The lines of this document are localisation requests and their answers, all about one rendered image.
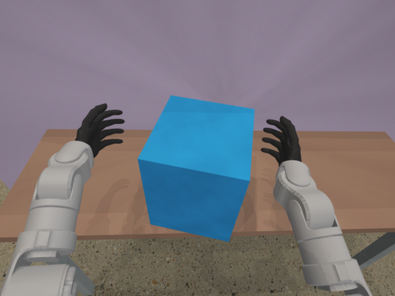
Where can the robot left upper arm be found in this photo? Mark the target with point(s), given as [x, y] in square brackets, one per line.
[43, 280]

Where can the robot right hand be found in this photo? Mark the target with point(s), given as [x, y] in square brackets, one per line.
[289, 148]

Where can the left robot forearm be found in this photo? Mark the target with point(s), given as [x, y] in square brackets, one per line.
[50, 228]

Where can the carton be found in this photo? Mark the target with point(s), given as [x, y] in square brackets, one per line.
[196, 166]

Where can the right robot forearm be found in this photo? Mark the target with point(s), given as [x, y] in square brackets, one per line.
[327, 261]

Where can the robot left hand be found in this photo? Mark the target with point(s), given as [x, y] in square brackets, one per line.
[91, 132]

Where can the table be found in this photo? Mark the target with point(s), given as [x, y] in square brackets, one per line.
[355, 169]

